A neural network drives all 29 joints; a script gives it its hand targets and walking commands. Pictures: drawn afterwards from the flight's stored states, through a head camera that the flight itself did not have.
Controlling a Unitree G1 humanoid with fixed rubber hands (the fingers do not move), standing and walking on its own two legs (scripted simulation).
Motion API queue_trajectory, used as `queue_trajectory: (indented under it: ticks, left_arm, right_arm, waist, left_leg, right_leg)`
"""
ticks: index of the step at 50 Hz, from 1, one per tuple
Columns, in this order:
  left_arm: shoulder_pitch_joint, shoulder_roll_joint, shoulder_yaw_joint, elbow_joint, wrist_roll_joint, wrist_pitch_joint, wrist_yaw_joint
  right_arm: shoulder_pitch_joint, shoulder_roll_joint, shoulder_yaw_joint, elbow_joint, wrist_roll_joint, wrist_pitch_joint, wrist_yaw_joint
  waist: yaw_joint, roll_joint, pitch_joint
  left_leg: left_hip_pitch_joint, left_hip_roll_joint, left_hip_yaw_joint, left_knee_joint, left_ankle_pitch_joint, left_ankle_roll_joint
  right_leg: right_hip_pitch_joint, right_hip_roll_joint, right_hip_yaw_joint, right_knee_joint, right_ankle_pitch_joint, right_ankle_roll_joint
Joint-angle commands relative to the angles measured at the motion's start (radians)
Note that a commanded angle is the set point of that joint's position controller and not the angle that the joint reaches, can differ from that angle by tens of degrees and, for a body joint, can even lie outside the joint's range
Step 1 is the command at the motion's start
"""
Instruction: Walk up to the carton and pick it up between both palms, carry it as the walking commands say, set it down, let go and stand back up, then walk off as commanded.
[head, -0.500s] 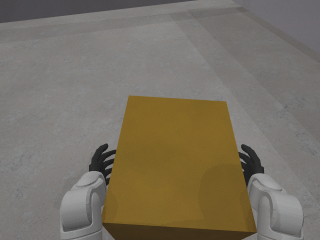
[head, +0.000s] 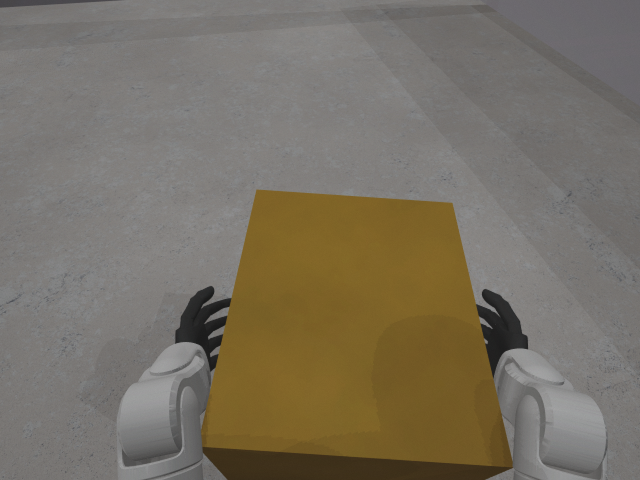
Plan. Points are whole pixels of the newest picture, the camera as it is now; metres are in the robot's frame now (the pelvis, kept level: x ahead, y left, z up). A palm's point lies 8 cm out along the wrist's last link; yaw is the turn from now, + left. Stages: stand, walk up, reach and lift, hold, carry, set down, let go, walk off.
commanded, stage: carry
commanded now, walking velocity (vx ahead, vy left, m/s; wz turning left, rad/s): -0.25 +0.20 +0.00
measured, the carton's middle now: (343, 348) +0.28 +0.00 +0.00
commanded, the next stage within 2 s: none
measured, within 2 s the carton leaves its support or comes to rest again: neither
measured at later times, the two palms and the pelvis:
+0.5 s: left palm (36, 447) +0.15 +0.30 +0.05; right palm (395, 460) +0.14 -0.04 +0.07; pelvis -0.10 +0.13 +0.00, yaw -1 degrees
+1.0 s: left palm out of the picture +0.07 +0.42 +0.07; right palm out of the picture +0.06 +0.08 +0.07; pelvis -0.18 +0.26 +0.00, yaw -1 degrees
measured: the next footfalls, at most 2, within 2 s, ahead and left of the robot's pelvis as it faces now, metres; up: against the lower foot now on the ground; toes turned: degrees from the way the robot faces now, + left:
right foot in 0.14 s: -0.02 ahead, -0.10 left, +0.00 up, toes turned -4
left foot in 0.38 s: +0.00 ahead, +0.19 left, +0.00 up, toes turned +4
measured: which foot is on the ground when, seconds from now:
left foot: down 0.00-0.14, up 0.16-0.36, down 0.38-0.80, up 0.82-1.00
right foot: up 0.00-0.12, down 0.14-0.40, up 0.42-0.78, down 0.80-1.00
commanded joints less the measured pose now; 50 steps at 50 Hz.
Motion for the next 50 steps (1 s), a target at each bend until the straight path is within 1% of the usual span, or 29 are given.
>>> queue_trajectory:
  ticks: [1,4,6,7,8,9,10,11,12,15,17,19,20,21,22,24,26,32,35,37,39,40,41,42,44,45,47,49,50]
  left_arm:
    - [-0.53,-0.776,-0.848,-0.144,-0.408,-0.015,-0.212]
    - [-0.517,-0.778,-0.838,-0.124,-0.413,-0.017,-0.222]
    - [-0.446,-0.776,-0.81,-0.051,-0.396,-0.015,-0.229]
    - [-0.458,-0.766,-0.812,-0.055,-0.403,-0.019,-0.233]
    - [-0.467,-0.78,-0.807,-0.05,-0.406,-0.02,-0.236]
    - [-0.476,-0.785,-0.804,-0.075,-0.392,-0.027,-0.241]
    - [-0.527,-0.787,-0.831,-0.124,-0.398,-0.026,-0.242]
    - [-0.541,-0.792,-0.841,-0.127,-0.394,-0.023,-0.241]
    - [-0.542,-0.78,-0.848,-0.129,-0.393,-0.023,-0.24]
    - [-0.531,-0.764,-0.813,-0.137,-0.379,-0.02,-0.222]
    - [-0.504,-0.75,-0.804,-0.128,-0.376,-0.015,-0.219]
    - [-0.466,-0.76,-0.817,-0.128,-0.369,-0.016,-0.211]
    - [-0.484,-0.757,-0.84,-0.15,-0.377,-0.014,-0.21]
    - [-0.536,-0.768,-0.863,-0.156,-0.377,-0.009,-0.207]
    - [-0.531,-0.791,-0.875,-0.171,-0.383,-0.016,-0.212]
    - [-0.569,-0.809,-0.874,-0.199,-0.405,-0.026,-0.214]
    - [-0.586,-0.818,-0.876,-0.195,-0.413,-0.031,-0.209]
    - [-0.564,-0.777,-0.868,-0.189,-0.412,-0.015,-0.204]
    - [-0.517,-0.771,-0.856,-0.15,-0.407,-0.015,-0.21]
    - [-0.491,-0.772,-0.849,-0.118,-0.405,-0.013,-0.216]
    - [-0.461,-0.771,-0.84,-0.088,-0.399,-0.014,-0.22]
    - [-0.461,-0.769,-0.847,-0.102,-0.408,-0.02,-0.222]
    - [-0.455,-0.781,-0.841,-0.078,-0.416,-0.02,-0.228]
    - [-0.483,-0.788,-0.839,-0.093,-0.397,-0.021,-0.238]
    - [-0.541,-0.791,-0.868,-0.159,-0.398,-0.02,-0.239]
    - [-0.509,-0.768,-0.851,-0.142,-0.389,-0.016,-0.235]
    - [-0.521,-0.765,-0.828,-0.154,-0.39,-0.021,-0.226]
    - [-0.473,-0.743,-0.812,-0.155,-0.379,-0.017,-0.218]
    - [-0.481,-0.755,-0.827,-0.163,-0.377,-0.017,-0.211]
  right_arm:
    - [-0.508,0.761,0.809,-0.209,0.344,0.013,0.213]
    - [-0.525,0.765,0.822,-0.205,0.335,0.015,0.212]
    - [-0.53,0.744,0.833,-0.199,0.324,0.019,0.208]
    - [-0.552,0.741,0.835,-0.198,0.32,0.019,0.21]
    - [-0.531,0.716,0.832,-0.174,0.317,0.026,0.212]
    - [-0.583,0.761,0.841,-0.191,0.326,0.017,0.21]
    - [-0.574,0.795,0.839,-0.167,0.342,0.01,0.214]
    - [-0.606,0.789,0.83,-0.177,0.358,0.008,0.21]
    - [-0.587,0.772,0.823,-0.161,0.361,0.013,0.213]
    - [-0.594,0.738,0.824,-0.2,0.377,0.022,0.208]
    - [-0.563,0.741,0.83,-0.207,0.372,0.028,0.202]
    - [-0.506,0.758,0.822,-0.185,0.357,0.03,0.211]
    - [-0.493,0.755,0.816,-0.178,0.346,0.021,0.214]
    - [-0.452,0.754,0.782,-0.118,0.339,0.025,0.228]
    - [-0.465,0.777,0.787,-0.152,0.35,0.022,0.236]
    - [-0.505,0.785,0.803,-0.194,0.351,0.017,0.23]
    - [-0.53,0.778,0.804,-0.236,0.358,0.007,0.227]
    - [-0.455,0.759,0.788,-0.2,0.336,0.013,0.221]
    - [-0.484,0.757,0.807,-0.212,0.335,0.013,0.218]
    - [-0.498,0.764,0.818,-0.2,0.327,0.019,0.218]
    - [-0.521,0.748,0.827,-0.204,0.325,0.018,0.215]
    - [-0.518,0.733,0.831,-0.204,0.319,0.014,0.215]
    - [-0.49,0.695,0.82,-0.185,0.311,0.02,0.213]
    - [-0.531,0.759,0.819,-0.179,0.303,0.012,0.213]
    - [-0.57,0.785,0.821,-0.184,0.351,0.008,0.215]
    - [-0.534,0.764,0.811,-0.155,0.344,0.015,0.212]
    - [-0.579,0.734,0.816,-0.219,0.36,0.016,0.203]
    - [-0.53,0.734,0.833,-0.227,0.362,0.022,0.199]
    - [-0.517,0.752,0.832,-0.22,0.362,0.024,0.206]
  waist:
    - [0.004,0.149,-0.339]
    - [0.021,0.185,-0.351]
    - [0.044,0.158,-0.356]
    - [0.049,0.008,-0.32]
    - [0.039,-0.403,-0.307]
    - [0.015,-0.338,-0.166]
    - [0.003,-0.168,-0.123]
    - [0.002,-0.071,-0.152]
    - [-0.001,-0.06,-0.188]
    - [0.003,-0.208,-0.285]
    - [0.006,-0.306,-0.304]
    - [0.002,-0.106,-0.36]
    - [0.002,0.15,-0.373]
    - [-0.013,0.386,-0.365]
    - [-0.013,0.299,-0.368]
    - [-0.006,0.138,-0.295]
    - [0.002,0.12,-0.313]
    - [0.001,0.169,-0.336]
    - [0.009,0.169,-0.349]
    - [0.021,0.184,-0.353]
    - [0.049,0.204,-0.367]
    - [0.067,0.041,-0.355]
    - [0.035,-0.478,-0.347]
    - [-0.005,-0.296,-0.186]
    - [-0.004,-0.045,-0.164]
    - [-0.006,-0.064,-0.194]
    - [-0.006,-0.229,-0.284]
    - [0.004,-0.288,-0.327]
    - [-0.002,-0.238,-0.347]
  left_leg:
    - [0.292,0.311,-0.32,-0.276,-0.135,0.046]
    - [0.229,0.268,-0.265,-0.348,-0.196,-0.034]
    - [0.176,0.174,-0.154,-0.332,-0.255,-0.167]
    - [0.049,0.088,-0.086,-0.193,-0.246,-0.27]
    - [-0.026,0.002,-0.076,0.39,-0.375,-0.251]
    - [-0.174,0.034,-0.208,0.631,-0.383,-0.207]
    - [-0.17,0.069,-0.295,0.729,-0.332,-0.193]
    - [-0.142,0.068,-0.265,0.774,-0.256,-0.184]
    - [-0.144,0.064,-0.215,0.705,-0.225,-0.184]
    - [-0.098,0.088,-0.124,0.332,-0.315,-0.161]
    - [0.017,0.064,-0.062,0.094,-0.306,-0.144]
    - [0.268,0.105,-0.115,-0.158,-0.059,-0.128]
    - [0.407,0.266,-0.277,-0.118,0.42,-0.057]
    - [0.376,0.411,-0.412,-0.123,0.572,0.037]
    - [0.311,0.4,-0.393,-0.15,0.424,0.056]
    - [0.237,0.326,-0.316,-0.188,0.098,0.039]
    - [0.294,0.283,-0.255,-0.169,0.102,0.027]
    - [0.325,0.297,-0.319,-0.258,-0.154,0.039]
    - [0.304,0.284,-0.313,-0.336,-0.164,-0.03]
    - [0.304,0.233,-0.25,-0.384,-0.125,-0.11]
    - [0.236,0.131,-0.125,-0.338,-0.072,-0.339]
    - [0.128,0.016,-0.03,-0.033,-0.12,-0.465]
    - [0.004,-0.027,-0.108,0.649,-0.47,-0.349]
    - [-0.158,0.061,-0.282,0.765,-0.401,-0.241]
    - [-0.123,0.081,-0.259,0.767,-0.252,-0.187]
    - [-0.127,0.072,-0.214,0.659,-0.233,-0.184]
    - [-0.088,0.099,-0.138,0.342,-0.271,-0.164]
    - [0.024,0.066,-0.068,0.08,-0.314,-0.149]
    - [0.129,0.052,-0.032,-0.098,-0.167,-0.142]
  right_leg:
    - [0.012,0.019,-0.038,-0.155,-0.065,-0.035]
    - [0.179,0.019,-0.08,-0.401,-0.079,-0.082]
    - [0.379,0.031,-0.108,-0.744,0.036,-0.107]
    - [0.473,-0.071,0.044,-0.886,-0.001,-0.142]
    - [0.305,-0.437,0.521,-0.951,-0.068,-0.269]
    - [0.089,-0.563,0.568,-0.993,-0.023,-0.328]
    - [0.044,-0.491,0.431,-0.936,0.088,-0.278]
    - [0.08,-0.4,0.268,-0.823,0.294,-0.24]
    - [0.149,-0.33,0.181,-0.735,0.46,-0.213]
    - [0.349,-0.308,0.185,-0.599,1.016,-0.212]
    - [0.345,-0.3,0.17,-0.583,1.01,-0.185]
    - [0.209,-0.194,0.088,-0.417,0.753,-0.078]
    - [-0.04,-0.078,0.035,-0.299,0.211,-0.02]
    - [-0.142,0.058,-0.033,-0.057,-0.265,-0.001]
    - [-0.12,0.044,0.042,0.112,-0.236,-0.016]
    - [-0.144,0.034,0.04,0.198,-0.074,-0.017]
    - [-0.159,0.024,0.022,0.201,-0.011,-0.003]
    - [-0.079,0.018,-0.004,-0.015,-0.018,-0.008]
    - [0.036,0.025,-0.051,-0.206,-0.034,-0.037]
    - [0.147,0.038,-0.097,-0.417,-0.045,-0.063]
    - [0.382,0.053,-0.172,-0.81,0.004,-0.088]
    - [0.481,-0.101,-0.016,-1.009,0.044,-0.157]
    - [0.26,-0.526,0.567,-0.986,-0.041,-0.29]
    - [0.053,-0.58,0.534,-1.027,-0.048,-0.299]
    - [0.076,-0.373,0.207,-0.793,0.33,-0.21]
    - [0.164,-0.302,0.139,-0.711,0.517,-0.187]
    - [0.324,-0.286,0.127,-0.593,0.967,-0.19]
    - [0.369,-0.292,0.157,-0.57,1.081,-0.183]
    - [0.338,-0.263,0.124,-0.516,1.044,-0.141]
